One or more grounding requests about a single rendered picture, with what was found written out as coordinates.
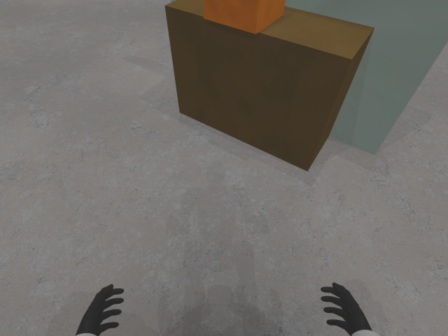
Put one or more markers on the left robot hand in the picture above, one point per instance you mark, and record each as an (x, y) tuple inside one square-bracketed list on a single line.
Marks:
[(95, 313)]

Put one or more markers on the carton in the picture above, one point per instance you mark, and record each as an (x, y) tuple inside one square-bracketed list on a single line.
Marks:
[(247, 15)]

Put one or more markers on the right robot hand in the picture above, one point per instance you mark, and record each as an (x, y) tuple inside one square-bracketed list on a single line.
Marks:
[(355, 319)]

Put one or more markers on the pedestal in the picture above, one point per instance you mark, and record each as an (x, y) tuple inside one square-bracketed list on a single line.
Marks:
[(279, 90)]

